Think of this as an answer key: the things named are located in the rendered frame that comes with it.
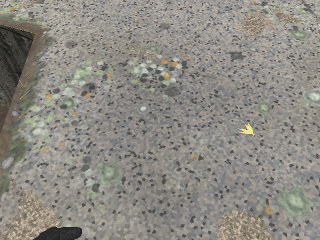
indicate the robot left hand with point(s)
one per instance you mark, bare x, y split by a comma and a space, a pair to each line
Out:
63, 233

